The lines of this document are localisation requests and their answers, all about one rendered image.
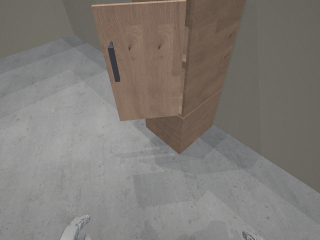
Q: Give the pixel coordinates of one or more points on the handle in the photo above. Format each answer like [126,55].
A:
[113,61]

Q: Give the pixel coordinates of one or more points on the left robot hand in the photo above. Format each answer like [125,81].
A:
[71,232]

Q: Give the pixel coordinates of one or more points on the cupboard door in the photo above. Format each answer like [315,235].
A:
[148,41]

